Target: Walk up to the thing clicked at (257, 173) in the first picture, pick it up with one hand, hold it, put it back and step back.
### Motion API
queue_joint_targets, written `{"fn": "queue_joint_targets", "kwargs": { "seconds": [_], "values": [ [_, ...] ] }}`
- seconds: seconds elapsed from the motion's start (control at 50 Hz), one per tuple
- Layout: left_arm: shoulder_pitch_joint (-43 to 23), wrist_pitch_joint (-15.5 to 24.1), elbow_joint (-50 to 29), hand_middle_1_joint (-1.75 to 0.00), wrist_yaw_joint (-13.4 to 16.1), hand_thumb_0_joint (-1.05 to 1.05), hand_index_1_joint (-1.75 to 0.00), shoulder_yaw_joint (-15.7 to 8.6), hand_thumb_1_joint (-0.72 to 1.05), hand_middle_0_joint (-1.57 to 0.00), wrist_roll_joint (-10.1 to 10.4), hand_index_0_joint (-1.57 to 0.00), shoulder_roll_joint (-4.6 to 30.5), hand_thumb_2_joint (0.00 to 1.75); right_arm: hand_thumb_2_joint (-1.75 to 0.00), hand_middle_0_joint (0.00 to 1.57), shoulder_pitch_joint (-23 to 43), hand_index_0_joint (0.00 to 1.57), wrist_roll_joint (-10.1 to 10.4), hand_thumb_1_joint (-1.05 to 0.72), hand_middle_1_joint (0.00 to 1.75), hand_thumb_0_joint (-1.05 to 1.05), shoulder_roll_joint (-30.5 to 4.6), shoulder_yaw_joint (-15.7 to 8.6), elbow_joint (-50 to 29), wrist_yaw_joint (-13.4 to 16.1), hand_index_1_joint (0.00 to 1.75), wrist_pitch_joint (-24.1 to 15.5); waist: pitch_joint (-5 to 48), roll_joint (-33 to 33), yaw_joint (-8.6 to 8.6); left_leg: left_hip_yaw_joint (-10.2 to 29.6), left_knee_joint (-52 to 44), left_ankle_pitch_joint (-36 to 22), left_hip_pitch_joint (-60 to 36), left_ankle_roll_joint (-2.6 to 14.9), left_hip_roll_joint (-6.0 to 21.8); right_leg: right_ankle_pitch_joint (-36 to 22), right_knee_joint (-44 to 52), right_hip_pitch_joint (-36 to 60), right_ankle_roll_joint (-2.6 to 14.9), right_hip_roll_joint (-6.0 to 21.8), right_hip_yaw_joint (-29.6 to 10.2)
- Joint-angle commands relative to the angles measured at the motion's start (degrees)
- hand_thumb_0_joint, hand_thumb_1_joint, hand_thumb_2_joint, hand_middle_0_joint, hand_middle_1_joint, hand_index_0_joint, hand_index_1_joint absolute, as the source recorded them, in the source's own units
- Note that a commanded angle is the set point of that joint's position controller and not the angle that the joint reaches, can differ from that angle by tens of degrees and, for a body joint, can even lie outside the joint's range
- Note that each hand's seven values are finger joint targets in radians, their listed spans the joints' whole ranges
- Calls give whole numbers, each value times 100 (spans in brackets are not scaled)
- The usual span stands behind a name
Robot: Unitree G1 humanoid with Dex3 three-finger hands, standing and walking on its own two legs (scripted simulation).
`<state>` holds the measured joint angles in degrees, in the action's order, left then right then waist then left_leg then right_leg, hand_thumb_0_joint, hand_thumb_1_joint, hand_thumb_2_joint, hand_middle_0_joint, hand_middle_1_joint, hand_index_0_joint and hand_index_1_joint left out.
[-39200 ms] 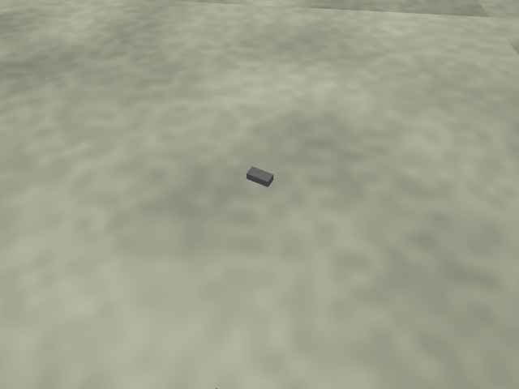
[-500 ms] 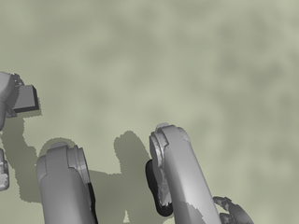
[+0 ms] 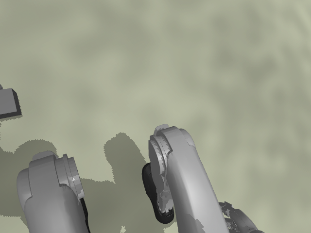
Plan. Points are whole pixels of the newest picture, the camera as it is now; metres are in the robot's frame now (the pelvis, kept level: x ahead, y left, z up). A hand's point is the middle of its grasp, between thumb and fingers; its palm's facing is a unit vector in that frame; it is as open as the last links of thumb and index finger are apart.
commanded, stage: rest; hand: left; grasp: from above
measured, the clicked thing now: out of the picture +0.45 +0.32 -0.24
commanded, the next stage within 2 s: open in 1.06 s
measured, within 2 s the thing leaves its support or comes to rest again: rests again in 0.78 s
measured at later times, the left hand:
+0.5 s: hand out of the picture +0.44 +0.31 -0.24, palm faces -0.44 -0.12 -0.89, open 8.9 cm
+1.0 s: hand out of the picture +0.44 +0.32 -0.25, palm faces -0.44 -0.14 -0.89, open 8.9 cm
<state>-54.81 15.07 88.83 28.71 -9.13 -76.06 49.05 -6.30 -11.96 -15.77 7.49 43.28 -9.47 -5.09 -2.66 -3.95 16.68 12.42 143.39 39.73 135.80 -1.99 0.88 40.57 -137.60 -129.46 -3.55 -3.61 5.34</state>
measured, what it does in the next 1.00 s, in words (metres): stands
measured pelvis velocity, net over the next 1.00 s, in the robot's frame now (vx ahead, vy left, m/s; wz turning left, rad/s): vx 0.00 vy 0.01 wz -0.07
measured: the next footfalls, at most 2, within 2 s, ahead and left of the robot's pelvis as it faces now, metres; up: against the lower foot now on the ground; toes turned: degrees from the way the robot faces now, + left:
none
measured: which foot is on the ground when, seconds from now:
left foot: down 0.00-1.00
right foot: down 0.00-1.00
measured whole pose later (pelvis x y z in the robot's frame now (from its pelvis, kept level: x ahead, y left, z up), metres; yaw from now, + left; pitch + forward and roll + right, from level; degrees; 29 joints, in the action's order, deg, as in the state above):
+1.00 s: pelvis +0.00 +0.01 -0.01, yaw -4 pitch +26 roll -14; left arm -56.9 14.9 98.3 35.3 -8.7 -75.2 57.2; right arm -3.7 -16.1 -18.3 15.4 40.5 -13.8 -12.5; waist -8.4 -8.0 20.5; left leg 16.5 147.6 40.8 134.9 -1.4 1.1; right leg 39.8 -138.1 -127.1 -4.4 -5.2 8.4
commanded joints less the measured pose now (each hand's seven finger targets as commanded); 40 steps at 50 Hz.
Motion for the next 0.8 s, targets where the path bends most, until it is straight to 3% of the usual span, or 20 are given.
{"fn": "queue_joint_targets", "kwargs": {
  "seconds": [0.0,0.08,0.1,0.12,0.24,0.28,0.32,0.34,0.38,0.4,0.42,0.44,0.46,0.48,0.5,0.58,0.62,0.64,0.68,0.78],
  "values": [
    [-1650,15,-713,-45,338,0,-43,-292,78,-111,54,-113,1752,54,-89,20,-1111,20,-48,-89,30,0,-1717,-434,-84,72,30,-20,4051,2420,28,-734,-1287,-1400,-3202,265,54,-1799,1180,1890,491,-131,739],
    [-1758,31,-438,-46,388,0,-44,-146,82,-114,25,-116,1603,56,-89,20,-1130,20,-136,-89,30,0,-1750,-337,-73,12,30,-86,3759,2500,205,-710,-1193,-1363,-3124,257,60,-1757,1137,1789,489,-145,793],
    [-1769,37,-457,-47,400,0,-44,-183,83,-114,28,-116,1749,55,-89,20,-1105,20,-149,-89,30,0,-1737,-300,-108,-5,30,-116,3794,2486,190,-695,-1177,-1382,-3121,273,86,-1834,1160,1886,469,-161,784],
    [-1625,41,-356,-46,453,0,-45,-406,83,-115,45,-117,2046,57,-90,20,-1131,20,-152,-89,30,0,-1841,-304,-52,11,30,-106,3774,2424,148,-683,-1172,-1350,-3041,279,85,-1784,1193,1938,479,-167,794],
    [-1801,123,-255,-48,521,0,-45,-153,85,-115,46,-118,1924,54,-90,20,-897,20,-249,-89,30,0,-1867,-149,-210,-8,30,-196,3444,2382,275,-648,-1100,-915,-2699,286,93,-1415,1235,1857,496,-208,829],
    [-1624,135,-167,-47,585,0,-44,-322,84,-115,28,-117,2167,53,-90,20,-981,20,-273,-89,30,0,-1921,-124,-164,-1,30,-214,3593,2359,224,-608,-1117,-1021,-2827,280,118,-1514,1202,2022,464,-223,872],
    [-1650,124,-87,-48,608,0,-45,-303,88,-117,-38,-120,2239,54,-90,20,-1013,20,-312,-90,30,0,-1888,-105,-112,-34,30,-247,3492,2467,277,-592,-1073,-1048,-2854,267,133,-1542,1114,1955,477,-229,860],
    [-1590,134,-114,-47,654,0,-45,-341,87,-117,-3,-119,2186,56,-90,20,-970,20,-348,-89,30,0,-1927,-93,-119,-27,30,-240,3567,2400,252,-580,-1072,-1124,-2888,266,137,-1612,1182,2012,460,-244,893],
    [-1798,134,-188,-46,664,0,-44,-72,87,-118,6,-120,1914,56,-90,20,-919,20,-345,-90,30,0,-1921,-32,-208,-51,30,-301,3488,2434,379,-574,-1016,-1217,-2955,265,131,-1734,1151,1982,457,-232,907],
    [-1731,122,-106,-46,684,0,-44,-28,85,-116,31,-118,1932,55,-90,20,-811,20,-333,-90,30,0,-1880,-2,-140,-56,30,-327,3500,2511,334,-552,-1066,-1112,-2980,260,149,-1660,1143,1964,458,-260,906],
    [-1768,118,-28,-46,713,0,-44,-37,85,-117,53,-118,2002,55,-90,20,-827,20,-343,-90,30,0,-1949,-5,-140,-68,30,-352,3426,2502,388,-536,-1044,-1093,-2933,258,150,-1651,1133,1913,453,-261,939],
    [-1635,118,-37,-44,742,0,-42,-63,83,-115,76,-117,2003,53,-90,20,-843,20,-323,-90,30,0,-1936,9,-89,-66,30,-367,3447,2597,294,-533,-1117,-1109,-3005,235,145,-1631,1122,1951,464,-267,936],
    [-1592,105,4,-46,791,0,-43,-232,83,-114,54,-116,2276,53,-90,20,-806,20,-315,-90,30,0,-1993,-2,-107,-66,30,-377,3435,2601,256,-517,-1113,-1091,-2977,225,156,-1603,1083,1927,478,-269,956],
    [-1675,92,-51,-45,796,0,-43,-66,83,-114,6,-116,2118,53,-90,20,-800,20,-342,-90,30,0,-1999,27,-128,-82,30,-393,3355,2664,300,-535,-1077,-1124,-2978,214,145,-1610,1084,1867,493,-259,971],
    [-1643,72,-28,-45,850,0,-42,-253,82,-114,-24,-116,2340,52,-90,20,-849,20,-375,-90,30,0,-1986,35,-95,-95,30,-397,3465,2678,302,-517,-1069,-1192,-3029,226,175,-1716,1066,2013,472,-273,959],
    [-1781,11,107,-45,888,0,-43,46,85,-116,5,-118,1979,54,-90,20,-748,20,-412,-90,30,0,-2000,83,-160,-187,30,-504,3248,2675,478,-508,-995,-1185,-3047,224,178,-1766,1029,1868,448,-265,997],
    [-1808,-7,112,-43,931,0,-41,-27,82,-116,57,-117,2157,52,-90,20,-755,20,-392,-90,30,0,-2039,105,-175,-207,30,-550,3230,2635,466,-489,-1042,-1050,-2911,248,177,-1673,1110,1993,446,-293,976],
    [-1688,-28,91,-42,966,0,-41,-166,82,-116,65,-117,2334,52,-90,20,-743,20,-368,-90,30,0,-2059,102,-149,-205,30,-553,3266,2615,345,-487,-1085,-1037,-2875,245,183,-1619,1144,2047,454,-298,969],
    [-1640,-73,176,-42,944,0,-40,9,81,-115,88,-116,2081,52,-90,20,-674,20,-398,-90,30,0,-2013,140,-188,-236,30,-586,3256,2658,383,-470,-1125,-1023,-2955,220,180,-1588,1101,1962,465,-304,1023],
    [-1700,-108,241,-44,922,0,-43,-22,78,-113,80,-114,2240,53,-90,20,-743,20,-398,-90,30,0,-2104,146,-181,-292,30,-660,3166,2645,496,-425,-1054,-1085,-2958,227,200,-1689,1058,1965,448,-302,1041]
  ]
}}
